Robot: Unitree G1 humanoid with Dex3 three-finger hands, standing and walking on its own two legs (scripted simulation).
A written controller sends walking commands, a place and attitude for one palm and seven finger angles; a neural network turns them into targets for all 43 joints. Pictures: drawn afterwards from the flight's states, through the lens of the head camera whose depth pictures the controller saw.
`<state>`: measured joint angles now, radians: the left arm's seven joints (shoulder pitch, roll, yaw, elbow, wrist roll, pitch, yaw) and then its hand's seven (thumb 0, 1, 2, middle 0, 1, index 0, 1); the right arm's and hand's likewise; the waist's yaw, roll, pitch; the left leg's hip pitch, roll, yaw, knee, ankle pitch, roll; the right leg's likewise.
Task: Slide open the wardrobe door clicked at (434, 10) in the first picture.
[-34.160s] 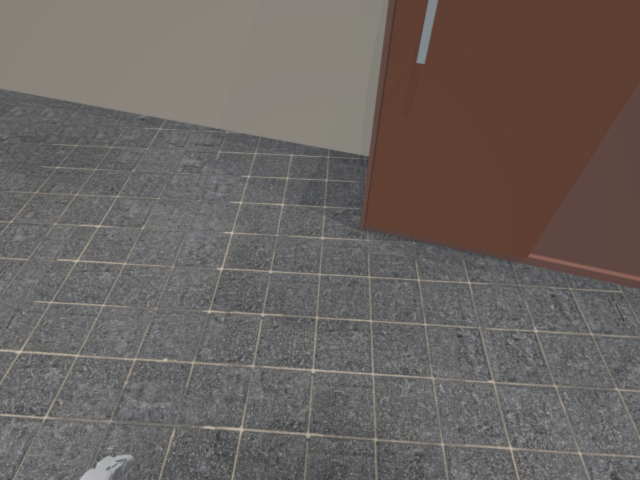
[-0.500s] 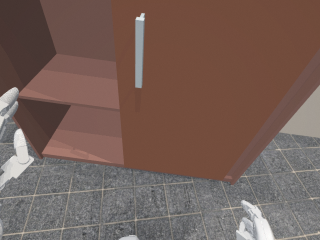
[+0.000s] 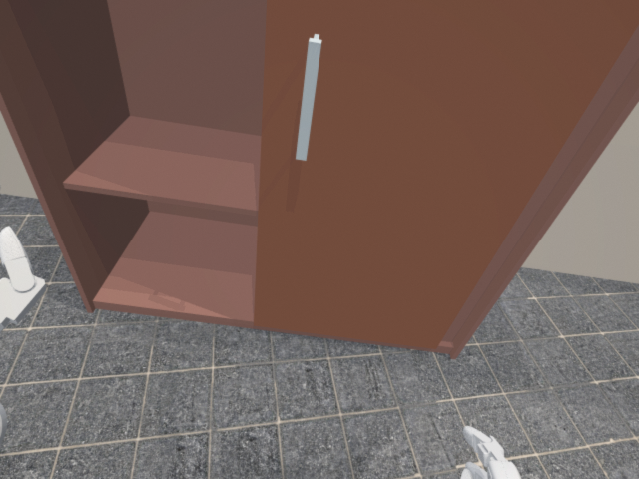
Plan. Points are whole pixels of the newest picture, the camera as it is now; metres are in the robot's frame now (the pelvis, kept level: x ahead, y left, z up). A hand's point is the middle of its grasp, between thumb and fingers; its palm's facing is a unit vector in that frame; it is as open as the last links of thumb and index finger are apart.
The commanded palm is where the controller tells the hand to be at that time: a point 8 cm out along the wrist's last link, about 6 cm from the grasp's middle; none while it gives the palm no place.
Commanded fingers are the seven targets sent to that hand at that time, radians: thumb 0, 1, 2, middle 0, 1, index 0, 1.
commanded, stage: stop stepping back and stand still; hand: left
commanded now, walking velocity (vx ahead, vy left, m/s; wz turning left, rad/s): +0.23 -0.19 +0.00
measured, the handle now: (308, 100) +0.77 +0.12 +0.16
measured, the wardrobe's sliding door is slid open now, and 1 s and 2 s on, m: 0.57 0.57 0.57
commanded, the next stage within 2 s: let the arm hang, fingers relaxed in 0.74 s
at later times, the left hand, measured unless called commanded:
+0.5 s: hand out of the picture +0.10 +0.30 +0.20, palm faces +0.50 -0.82 -0.27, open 7.4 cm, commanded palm +0.04 +0.34 +0.20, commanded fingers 0.00 0.90 0.90 -0.20 -0.30 -0.20 -0.30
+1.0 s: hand out of the picture +0.08 +0.30 -0.04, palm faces +0.17 -0.91 -0.38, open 7.4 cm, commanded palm none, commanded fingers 0.00 0.90 0.90 -0.20 -0.30 -0.20 -0.30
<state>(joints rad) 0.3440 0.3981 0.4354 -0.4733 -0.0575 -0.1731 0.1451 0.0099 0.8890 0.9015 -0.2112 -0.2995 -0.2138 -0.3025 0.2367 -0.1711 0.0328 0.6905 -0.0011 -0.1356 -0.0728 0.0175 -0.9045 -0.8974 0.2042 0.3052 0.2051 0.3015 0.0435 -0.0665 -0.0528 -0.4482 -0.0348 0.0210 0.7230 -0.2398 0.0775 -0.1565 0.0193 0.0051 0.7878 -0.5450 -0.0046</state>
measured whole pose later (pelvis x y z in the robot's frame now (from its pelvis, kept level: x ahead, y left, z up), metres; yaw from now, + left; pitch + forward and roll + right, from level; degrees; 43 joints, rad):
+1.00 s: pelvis -0.10 +0.06 +0.00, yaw +5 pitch +0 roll +0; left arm 0.27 0.26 0.10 0.30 0.02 0.05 0.03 0.00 0.91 0.90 -0.19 -0.30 -0.20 -0.30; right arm 0.19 -0.28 -0.01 0.74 -0.02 0.01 0.02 0.02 -0.91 -0.90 0.20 0.30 0.20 0.30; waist -0.02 0.07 0.02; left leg -0.40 0.07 0.10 0.72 -0.26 -0.01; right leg -0.35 -0.12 -0.17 0.77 -0.40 0.02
